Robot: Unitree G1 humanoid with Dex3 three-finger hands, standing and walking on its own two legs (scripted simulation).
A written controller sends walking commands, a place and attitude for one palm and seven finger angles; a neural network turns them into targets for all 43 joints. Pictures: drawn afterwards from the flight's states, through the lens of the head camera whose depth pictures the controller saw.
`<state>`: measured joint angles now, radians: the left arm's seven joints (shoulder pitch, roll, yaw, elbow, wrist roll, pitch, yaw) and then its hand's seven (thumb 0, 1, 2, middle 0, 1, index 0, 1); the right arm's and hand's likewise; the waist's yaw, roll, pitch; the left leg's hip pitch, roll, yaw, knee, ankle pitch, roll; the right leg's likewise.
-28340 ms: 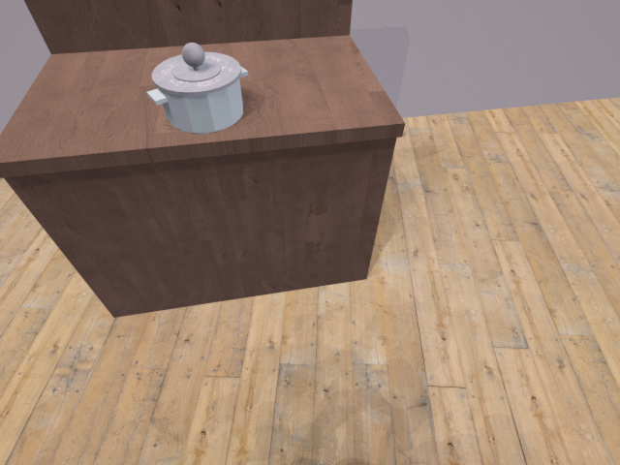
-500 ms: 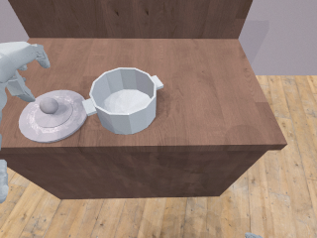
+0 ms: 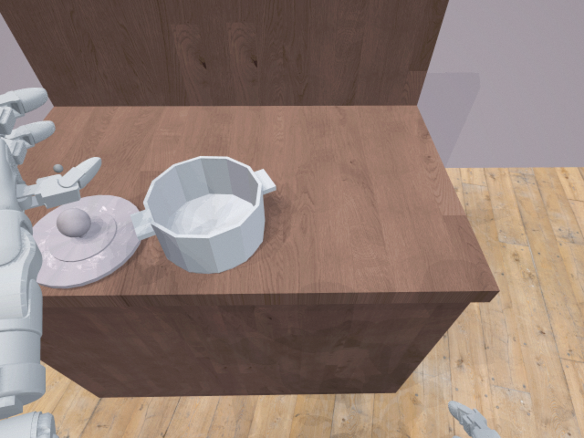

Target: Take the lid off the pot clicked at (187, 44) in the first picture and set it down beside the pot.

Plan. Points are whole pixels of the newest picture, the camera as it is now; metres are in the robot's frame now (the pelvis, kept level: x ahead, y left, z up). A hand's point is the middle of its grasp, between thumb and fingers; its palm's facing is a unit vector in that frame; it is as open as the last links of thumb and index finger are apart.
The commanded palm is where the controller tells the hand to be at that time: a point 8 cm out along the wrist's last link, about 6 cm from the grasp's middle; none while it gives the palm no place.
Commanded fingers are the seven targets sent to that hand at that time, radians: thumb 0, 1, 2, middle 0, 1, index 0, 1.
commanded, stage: draw the hand back to the body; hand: left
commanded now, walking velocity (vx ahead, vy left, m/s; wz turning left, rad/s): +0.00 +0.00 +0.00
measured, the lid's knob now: (74, 222) +0.44 +0.40 +0.01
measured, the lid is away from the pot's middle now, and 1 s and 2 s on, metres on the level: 0.23 0.23 0.23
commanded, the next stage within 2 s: step back with the hand held close in 1.34 s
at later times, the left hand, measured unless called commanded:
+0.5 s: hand (56, 243) +0.27 +0.26 +0.19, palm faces +0.52 -0.81 -0.26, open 7.9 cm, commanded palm +0.21 +0.29 +0.19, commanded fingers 0.00 0.90 0.90 -0.20 -0.30 -0.20 -0.30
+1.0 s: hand (47, 333) +0.18 +0.23 +0.17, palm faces +0.43 -0.85 -0.30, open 7.4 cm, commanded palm +0.12 +0.27 +0.18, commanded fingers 0.00 0.90 0.90 -0.20 -0.30 -0.20 -0.30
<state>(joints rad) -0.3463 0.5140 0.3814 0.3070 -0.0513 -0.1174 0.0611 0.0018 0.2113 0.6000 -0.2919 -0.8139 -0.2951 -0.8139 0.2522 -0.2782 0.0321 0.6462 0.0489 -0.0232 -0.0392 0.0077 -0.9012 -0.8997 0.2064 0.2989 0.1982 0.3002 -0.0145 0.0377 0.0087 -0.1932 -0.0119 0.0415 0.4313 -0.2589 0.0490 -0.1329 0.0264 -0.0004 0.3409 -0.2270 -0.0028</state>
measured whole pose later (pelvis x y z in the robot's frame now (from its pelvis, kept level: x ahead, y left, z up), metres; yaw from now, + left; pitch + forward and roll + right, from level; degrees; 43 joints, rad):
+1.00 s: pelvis -0.03 -0.02 +0.00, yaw +1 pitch -6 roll -1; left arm 0.32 0.33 0.32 -0.27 -0.11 -0.13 0.08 0.02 0.89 0.90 -0.20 -0.30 -0.21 -0.30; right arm 0.17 -0.24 0.03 0.67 0.02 -0.10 -0.06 0.01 -0.90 -0.90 0.21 0.30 0.20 0.30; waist 0.04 0.07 0.03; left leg -0.08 0.01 0.02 0.38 -0.20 0.02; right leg -0.02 0.05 -0.02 0.30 -0.18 -0.03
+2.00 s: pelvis -0.07 +0.03 -0.02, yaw -1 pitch +0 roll -1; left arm 0.63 0.42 0.42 -0.67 -0.06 -0.19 0.10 0.02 0.89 0.90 -0.21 -0.30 -0.21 -0.30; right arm 0.23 -0.21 0.00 0.53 0.01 -0.09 -0.03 0.01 -0.90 -0.90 0.20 0.30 0.20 0.30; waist 0.03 0.00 0.05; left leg -0.34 -0.05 0.08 0.57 -0.23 0.10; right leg -0.25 -0.02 -0.02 0.55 -0.30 0.02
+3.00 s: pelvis -0.29 +0.12 -0.01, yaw -4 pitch +0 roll -6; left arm 0.54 0.46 0.42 -0.67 -0.07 -0.16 0.09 0.02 0.89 0.90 -0.20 -0.30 -0.21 -0.30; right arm 0.18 -0.15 0.00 0.57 0.01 -0.13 0.02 0.01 -0.90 -0.90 0.21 0.30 0.20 0.30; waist -0.07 -0.07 0.08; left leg -0.42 -0.02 0.02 0.53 -0.12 0.12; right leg -0.57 0.08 0.06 1.12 -0.48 0.03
